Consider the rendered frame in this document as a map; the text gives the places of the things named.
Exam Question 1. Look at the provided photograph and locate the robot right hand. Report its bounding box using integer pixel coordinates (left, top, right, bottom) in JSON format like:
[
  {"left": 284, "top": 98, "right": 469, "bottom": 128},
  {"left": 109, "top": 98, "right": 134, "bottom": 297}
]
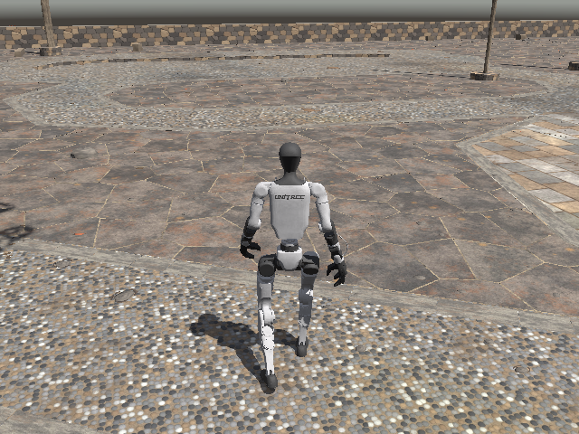
[{"left": 327, "top": 260, "right": 347, "bottom": 287}]

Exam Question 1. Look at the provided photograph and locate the robot left forearm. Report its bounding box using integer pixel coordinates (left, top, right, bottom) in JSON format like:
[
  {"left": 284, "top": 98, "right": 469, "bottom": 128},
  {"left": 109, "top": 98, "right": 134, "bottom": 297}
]
[{"left": 241, "top": 216, "right": 257, "bottom": 247}]

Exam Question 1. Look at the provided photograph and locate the left robot upper arm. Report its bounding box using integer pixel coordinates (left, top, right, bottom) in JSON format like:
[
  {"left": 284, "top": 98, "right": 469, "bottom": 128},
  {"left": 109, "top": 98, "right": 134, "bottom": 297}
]
[{"left": 247, "top": 182, "right": 271, "bottom": 230}]

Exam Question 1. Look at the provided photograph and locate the right robot upper arm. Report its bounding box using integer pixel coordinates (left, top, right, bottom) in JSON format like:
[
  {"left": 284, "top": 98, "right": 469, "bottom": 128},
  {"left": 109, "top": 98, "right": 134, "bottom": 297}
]
[{"left": 308, "top": 182, "right": 333, "bottom": 233}]

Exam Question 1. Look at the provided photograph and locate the robot torso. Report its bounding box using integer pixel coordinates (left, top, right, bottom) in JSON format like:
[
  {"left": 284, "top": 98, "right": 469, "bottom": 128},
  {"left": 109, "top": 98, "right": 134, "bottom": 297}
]
[{"left": 269, "top": 177, "right": 311, "bottom": 271}]

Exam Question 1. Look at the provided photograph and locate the robot left hand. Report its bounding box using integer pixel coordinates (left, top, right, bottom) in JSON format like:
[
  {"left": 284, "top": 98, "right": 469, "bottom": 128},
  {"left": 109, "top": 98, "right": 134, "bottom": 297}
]
[{"left": 240, "top": 242, "right": 261, "bottom": 259}]

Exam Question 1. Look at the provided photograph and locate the robot right forearm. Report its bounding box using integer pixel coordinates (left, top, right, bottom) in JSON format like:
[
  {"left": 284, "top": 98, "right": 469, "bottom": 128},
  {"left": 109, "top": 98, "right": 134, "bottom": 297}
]
[{"left": 324, "top": 219, "right": 344, "bottom": 264}]

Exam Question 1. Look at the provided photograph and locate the right robot thigh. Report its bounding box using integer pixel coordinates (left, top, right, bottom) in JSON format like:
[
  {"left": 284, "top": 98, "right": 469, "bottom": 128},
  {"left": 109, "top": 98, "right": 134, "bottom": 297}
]
[{"left": 299, "top": 251, "right": 319, "bottom": 305}]

